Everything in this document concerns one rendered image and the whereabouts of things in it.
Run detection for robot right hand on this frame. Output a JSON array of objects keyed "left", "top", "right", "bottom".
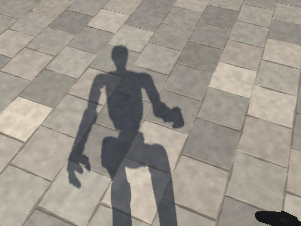
[{"left": 255, "top": 210, "right": 301, "bottom": 226}]

